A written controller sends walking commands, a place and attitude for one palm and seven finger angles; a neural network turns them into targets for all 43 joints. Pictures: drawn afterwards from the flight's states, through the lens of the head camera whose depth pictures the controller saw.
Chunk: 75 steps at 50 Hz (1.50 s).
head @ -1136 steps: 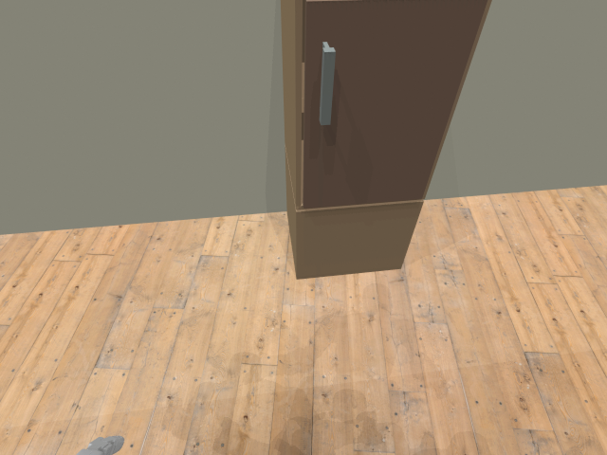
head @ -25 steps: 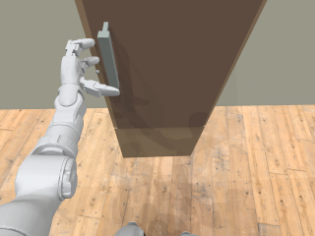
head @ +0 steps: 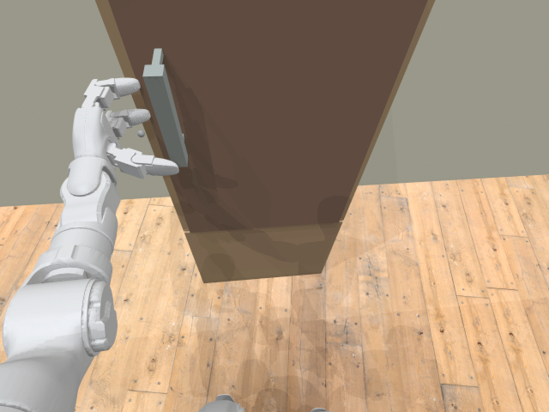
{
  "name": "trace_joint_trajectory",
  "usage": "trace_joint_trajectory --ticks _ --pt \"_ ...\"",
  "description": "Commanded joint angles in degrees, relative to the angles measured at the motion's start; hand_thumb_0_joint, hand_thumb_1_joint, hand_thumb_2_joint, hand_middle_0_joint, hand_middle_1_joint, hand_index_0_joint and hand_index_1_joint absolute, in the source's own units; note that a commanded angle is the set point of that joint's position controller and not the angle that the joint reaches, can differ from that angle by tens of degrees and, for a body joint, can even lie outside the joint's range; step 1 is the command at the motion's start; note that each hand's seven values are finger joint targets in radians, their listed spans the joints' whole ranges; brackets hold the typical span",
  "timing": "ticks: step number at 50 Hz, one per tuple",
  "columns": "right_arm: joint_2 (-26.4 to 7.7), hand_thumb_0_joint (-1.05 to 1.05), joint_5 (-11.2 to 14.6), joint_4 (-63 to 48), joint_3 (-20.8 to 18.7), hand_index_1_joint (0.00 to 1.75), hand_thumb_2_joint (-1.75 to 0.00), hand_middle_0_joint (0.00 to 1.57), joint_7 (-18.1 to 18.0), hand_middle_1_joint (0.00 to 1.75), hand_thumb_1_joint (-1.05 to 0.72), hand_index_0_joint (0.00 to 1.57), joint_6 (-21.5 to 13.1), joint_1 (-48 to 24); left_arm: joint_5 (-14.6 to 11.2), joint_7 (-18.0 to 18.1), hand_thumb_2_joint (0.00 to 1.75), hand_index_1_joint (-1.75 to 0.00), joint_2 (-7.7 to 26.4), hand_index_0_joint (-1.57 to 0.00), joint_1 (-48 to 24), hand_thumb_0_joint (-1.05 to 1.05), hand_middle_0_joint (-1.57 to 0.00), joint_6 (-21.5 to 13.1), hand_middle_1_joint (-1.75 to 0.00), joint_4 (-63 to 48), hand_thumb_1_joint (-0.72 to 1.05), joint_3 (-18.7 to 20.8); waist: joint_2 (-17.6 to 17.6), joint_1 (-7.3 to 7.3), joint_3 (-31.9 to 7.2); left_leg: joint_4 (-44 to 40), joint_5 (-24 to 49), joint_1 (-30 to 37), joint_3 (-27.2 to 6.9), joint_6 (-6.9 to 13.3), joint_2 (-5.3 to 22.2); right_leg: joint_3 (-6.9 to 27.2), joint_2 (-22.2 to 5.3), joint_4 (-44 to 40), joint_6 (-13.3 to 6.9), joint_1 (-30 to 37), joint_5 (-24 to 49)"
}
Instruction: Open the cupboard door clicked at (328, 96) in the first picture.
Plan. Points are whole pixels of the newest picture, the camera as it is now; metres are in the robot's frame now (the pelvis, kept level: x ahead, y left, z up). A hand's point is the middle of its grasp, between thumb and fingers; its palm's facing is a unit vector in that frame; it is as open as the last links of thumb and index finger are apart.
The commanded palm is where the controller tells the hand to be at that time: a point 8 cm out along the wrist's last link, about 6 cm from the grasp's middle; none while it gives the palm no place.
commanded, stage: move the hooked fingers beside the handle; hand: left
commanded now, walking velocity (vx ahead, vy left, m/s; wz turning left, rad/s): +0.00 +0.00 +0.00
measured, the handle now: (170, 112) +0.53 +0.15 +0.11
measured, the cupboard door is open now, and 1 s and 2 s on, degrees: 0 0 0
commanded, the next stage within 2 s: slide the fingers in behind the handle in 1.52 s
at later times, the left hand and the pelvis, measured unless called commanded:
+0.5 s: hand (128, 139) +0.46 +0.20 +0.12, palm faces +0.12 -0.99 -0.01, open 14.0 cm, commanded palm +0.44 +0.24 +0.12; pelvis +0.00 -0.01 +0.00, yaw -2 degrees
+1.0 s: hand (116, 137) +0.46 +0.21 +0.13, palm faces +0.08 -1.00 +0.01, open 14.0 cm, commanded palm +0.44 +0.26 +0.12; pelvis -0.01 +0.00 +0.00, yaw -2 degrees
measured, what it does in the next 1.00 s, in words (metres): stands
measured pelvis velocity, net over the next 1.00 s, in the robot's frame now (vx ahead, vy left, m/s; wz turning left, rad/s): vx -0.01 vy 0.00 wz -0.03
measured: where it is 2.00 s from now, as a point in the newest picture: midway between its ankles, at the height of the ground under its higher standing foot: outside the picture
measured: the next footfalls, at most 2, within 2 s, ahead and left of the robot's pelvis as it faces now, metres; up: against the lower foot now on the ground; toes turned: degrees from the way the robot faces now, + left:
none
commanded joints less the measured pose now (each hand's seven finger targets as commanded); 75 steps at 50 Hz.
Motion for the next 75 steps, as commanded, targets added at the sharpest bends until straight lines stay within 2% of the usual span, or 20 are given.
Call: trace_joint_trajectory --ticks 1,7,11,16,21,26,28,32,36,38,40,47,50,57,59,64,69,72,73,75 --pt "-9.63 0.00 0.36 -4.37 -3.13 0.30 -0.90 0.20 -0.51 0.30 -0.90 0.20 -0.95 6.39 0.02 -2.98 0.30 -1.20 8.37 -0.30 -26.15 0.00 -0.30 -4.19 -1.20 -15.73 -0.50 0.13 4.56 -1.95 -24.71 -3.62 24.01 28.41 -6.62 -1.65 1.08 3.37 1.31 -4.76 0.77 -1.39 20.41" --pt "-9.49 0.00 0.83 -5.12 -3.04 0.30 -0.90 0.20 -0.72 0.30 -0.90 0.20 -0.09 5.27 -0.60 -3.07 0.30 -1.20 8.13 -0.30 -24.29 0.00 -0.30 -3.58 -1.20 -16.33 -0.50 0.12 2.26 -2.40 -21.06 -4.15 22.32 26.65 -5.94 -1.33 1.10 3.53 1.39 -5.53 1.09 -0.96 20.55" --pt "-9.69 0.00 0.83 -5.95 -2.72 0.30 -0.90 0.20 -1.30 0.30 -0.90 0.20 0.49 5.04 -0.42 -2.00 0.30 -1.20 15.25 -0.30 -21.98 0.00 -0.30 -3.01 -1.20 -16.10 -0.50 6.69 1.26 -0.39 -22.20 -4.80 21.79 23.62 -4.76 -1.05 0.50 4.28 0.87 -5.41 1.14 3.97 22.80" --pt "-9.22 0.00 0.63 -7.42 -2.31 0.30 -0.90 0.20 -1.31 0.30 -0.90 0.20 0.94 4.36 1.32 -1.79 0.30 -1.20 17.78 -0.30 -18.84 0.00 -0.30 -3.63 -1.20 -17.10 -0.50 8.34 2.32 0.67 -22.06 -4.70 21.68 22.06 -3.73 -0.78 0.27 4.89 0.62 -5.04 1.30 5.79 24.33" --pt "-9.45 0.00 1.25 -8.39 -2.34 0.30 -0.90 0.20 -1.75 0.30 -0.90 0.20 1.54 3.70 -0.37 -4.73 0.30 -1.20 16.75 -0.30 -16.08 0.00 -0.30 -2.50 -1.20 -15.74 -0.50 7.14 -0.99 -0.12 -20.37 -5.23 18.68 19.50 -2.54 -0.22 0.01 5.74 0.45 -6.32 1.75 8.61 25.69" --pt "-9.80 0.00 1.73 -7.99 -2.27 0.30 -0.90 0.20 -2.55 0.30 -0.90 0.20 1.62 3.26 -1.72 -7.30 0.30 -1.20 17.61 -0.30 -18.98 0.00 -0.30 -1.76 -1.20 -16.28 -0.50 6.66 1.69 -1.12 -18.19 -5.56 15.51 20.15 -2.85 -0.05 0.12 5.98 0.19 -7.51 1.63 5.78 21.82" --pt "-9.50 0.00 1.80 -7.53 -2.14 0.30 -0.90 0.20 -2.70 0.30 -0.90 0.20 1.38 3.09 -1.92 -7.76 0.30 -1.20 14.77 -0.30 -21.89 0.00 -0.30 -1.96 -1.20 -16.15 -0.50 3.76 2.01 -2.32 -16.56 -5.68 13.85 20.46 -3.31 -0.09 0.21 5.86 0.19 -8.04 1.70 3.55 19.33" --pt "-10.10 0.00 1.60 -6.44 -2.26 0.30 -0.90 0.20 -2.83 0.30 -0.90 0.20 0.79 3.65 -2.16 -7.50 0.30 -1.20 17.97 -0.30 -23.08 0.00 -0.30 -3.09 -1.20 -16.10 -0.50 6.10 2.77 -2.01 -20.16 -5.47 13.79 22.12 -4.28 -0.25 0.37 5.96 0.20 -7.69 1.54 3.35 17.58" --pt "-10.59 0.00 1.59 -6.14 -1.88 0.30 -0.90 0.20 -3.01 0.30 -0.90 0.20 0.73 3.75 -1.30 -7.49 0.30 -1.20 21.56 -0.30 -23.89 0.00 -0.30 -2.30 -1.20 -12.44 -0.50 7.85 1.57 -2.25 -18.27 -5.74 11.30 18.52 -4.29 -0.09 0.37 6.19 -0.09 -7.68 1.78 3.42 15.63" --pt "-10.40 0.00 1.51 -6.77 -1.81 0.30 -0.90 0.20 -2.88 0.30 -0.90 0.20 0.61 3.62 -0.91 -7.59 0.30 -1.20 21.44 -0.30 -22.92 0.00 -0.30 -2.26 -1.20 -12.99 -0.50 7.68 4.67 -1.25 -19.96 -5.63 12.57 19.59 -4.15 -0.29 0.21 6.08 -0.05 -7.20 1.50 3.81 16.35" --pt "-10.52 0.00 1.41 -7.01 -1.94 0.30 -0.90 0.20 -2.82 0.30 -0.90 0.20 0.66 3.96 -0.92 -7.89 0.30 -1.20 22.36 -0.30 -21.73 0.00 -0.30 -2.66 -1.20 -13.13 -0.50 8.59 3.86 -1.02 -21.99 -5.19 14.53 20.45 -4.29 -0.39 0.45 5.87 0.11 -6.65 1.49 4.32 17.85" --pt "-10.61 0.00 1.48 -7.42 -2.35 0.30 -0.90 0.20 -2.52 0.30 -0.90 0.20 0.88 4.48 -2.03 -8.75 0.30 -1.20 18.23 -0.30 -19.90 0.00 -0.30 -2.01 -1.20 -12.64 -0.50 6.50 2.46 -1.42 -19.63 -5.45 15.68 22.15 -4.69 -0.65 0.98 4.71 0.84 -6.84 1.37 1.58 17.17" --pt "-10.92 0.00 1.45 -7.51 -2.18 0.30 -0.90 0.20 -2.51 0.30 -0.90 0.20 1.08 4.71 -1.83 -8.40 0.30 -1.20 19.86 -0.30 -20.23 0.00 -0.30 -1.14 -1.20 -11.71 -0.50 7.55 1.75 -1.54 -17.41 -5.94 14.50 20.02 -4.72 -0.46 0.96 4.85 0.68 -7.02 1.41 1.42 16.32" --pt "-10.49 0.00 0.78 -6.83 -2.59 0.30 -0.90 0.20 -2.14 0.30 -0.90 0.20 0.51 5.37 -0.88 -6.88 0.30 -1.20 18.16 -0.30 -25.27 0.00 -0.30 -4.45 -1.20 -18.19 -0.50 6.36 7.43 -1.74 -22.97 -5.21 18.47 28.30 -7.01 -1.61 1.81 3.93 1.23 -5.70 0.83 -2.66 14.76" --pt "-10.86 0.00 0.67 -6.44 -2.71 0.30 -0.90 0.20 -2.15 0.30 -0.90 0.20 0.56 5.84 -1.07 -6.77 0.30 -1.20 19.64 -0.30 -23.19 0.00 -0.30 -4.67 -1.20 -16.97 -0.50 8.02 5.39 -1.33 -23.38 -4.95 19.92 28.27 -7.27 -1.59 1.92 3.84 1.41 -5.59 0.68 -1.85 15.47" --pt "-10.92 0.00 0.80 -6.27 -2.43 0.30 -0.90 0.20 -2.16 0.30 -0.90 0.20 1.01 5.84 -0.32 -6.91 0.30 -1.20 16.48 -0.30 -22.25 0.00 -0.30 -1.19 -1.20 -11.03 -0.50 5.22 4.06 -2.17 -17.85 -5.84 17.72 25.16 -7.44 -1.62 1.99 3.19 1.10 -5.83 0.80 -4.11 13.66" --pt "-10.75 0.00 0.41 -7.06 -2.66 0.30 -0.90 0.20 -1.82 0.30 -0.90 0.20 0.79 6.04 -0.74 -5.84 0.30 -1.20 15.45 -0.30 -23.35 0.00 -0.30 -2.12 -1.20 -15.08 -0.50 5.24 4.68 -1.58 -21.56 -5.38 20.52 27.82 -7.97 -2.08 2.22 3.12 1.21 -5.14 0.69 -4.06 14.37" --pt "-10.90 0.00 0.35 -6.56 -2.84 0.30 -0.90 0.20 -1.76 0.30 -0.90 0.20 0.81 6.35 -0.29 -4.99 0.30 -1.20 18.51 -0.30 -25.45 0.00 -0.30 -3.42 -1.20 -15.98 -0.50 7.51 3.44 -1.58 -23.05 -5.03 21.16 28.09 -8.10 -2.20 2.38 3.27 1.36 -4.86 0.86 -3.29 15.18" --pt "-10.59 0.00 0.39 -6.77 -2.73 0.30 -0.90 0.20 -1.63 0.30 -0.90 0.20 0.74 6.05 -0.14 -5.07 0.30 -1.20 16.16 -0.30 -25.09 0.00 -0.30 -3.40 -1.20 -15.75 -0.50 5.67 4.87 -1.77 -22.74 -5.00 21.30 28.26 -7.81 -2.20 2.24 3.27 1.37 -4.82 0.86 -3.58 15.23" --pt "-10.68 0.00 0.25 -6.42 -2.82 0.30 -0.90 0.20 -1.63 0.30 -0.90 0.20 0.78 6.33 0.54 -4.71 0.30 -1.20 17.91 -0.30 -25.74 0.00 -0.30 -3.71 -1.20 -16.38 -0.50 6.85 6.43 -1.40 -24.14 -4.55 23.58 29.13 -7.95 -2.36 2.27 3.33 1.28 -4.42 0.82 -3.50 16.22"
